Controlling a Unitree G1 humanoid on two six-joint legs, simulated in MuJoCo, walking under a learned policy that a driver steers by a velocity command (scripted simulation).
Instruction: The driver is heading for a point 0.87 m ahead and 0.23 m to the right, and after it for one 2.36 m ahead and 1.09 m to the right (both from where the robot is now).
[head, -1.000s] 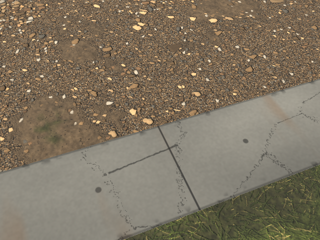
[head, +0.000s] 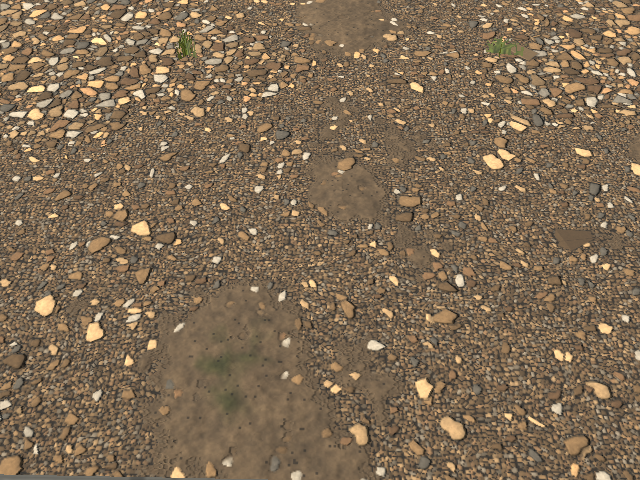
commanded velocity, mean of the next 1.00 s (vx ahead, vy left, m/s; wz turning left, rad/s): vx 0.50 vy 0.00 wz -0.37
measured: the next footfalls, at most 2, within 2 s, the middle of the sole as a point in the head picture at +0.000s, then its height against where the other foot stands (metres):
right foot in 0.42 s outside the picture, level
left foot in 0.94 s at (356, 408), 0.19 m lower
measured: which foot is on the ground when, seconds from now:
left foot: down 0.00-0.42, up 0.44-0.92, down 0.94-1.00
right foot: up 0.00-0.40, down 0.42-0.96, up 0.98-1.00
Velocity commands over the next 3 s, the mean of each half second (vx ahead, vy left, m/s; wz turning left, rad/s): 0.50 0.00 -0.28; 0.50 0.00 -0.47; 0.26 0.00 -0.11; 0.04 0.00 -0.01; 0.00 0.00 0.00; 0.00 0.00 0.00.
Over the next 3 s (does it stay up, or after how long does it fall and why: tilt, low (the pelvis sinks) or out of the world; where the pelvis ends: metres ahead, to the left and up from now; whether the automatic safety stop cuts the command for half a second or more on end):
stays up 0.88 -0.25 -0.18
